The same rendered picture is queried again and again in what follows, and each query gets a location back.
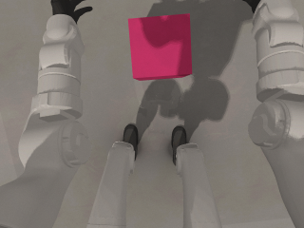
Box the robot left thigh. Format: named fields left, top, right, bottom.
left=86, top=145, right=135, bottom=228

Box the robot right forearm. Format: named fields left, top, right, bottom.
left=251, top=0, right=304, bottom=103

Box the left robot upper arm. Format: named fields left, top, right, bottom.
left=0, top=119, right=92, bottom=228

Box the robot left forearm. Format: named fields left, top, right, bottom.
left=18, top=14, right=86, bottom=158

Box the right robot upper arm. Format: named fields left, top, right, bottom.
left=248, top=99, right=304, bottom=228

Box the right robot foot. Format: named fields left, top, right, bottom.
left=171, top=126, right=187, bottom=165

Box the robot left hand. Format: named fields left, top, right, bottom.
left=50, top=0, right=93, bottom=24

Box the carton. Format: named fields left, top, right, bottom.
left=128, top=13, right=193, bottom=81

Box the robot right hand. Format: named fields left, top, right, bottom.
left=242, top=0, right=260, bottom=13

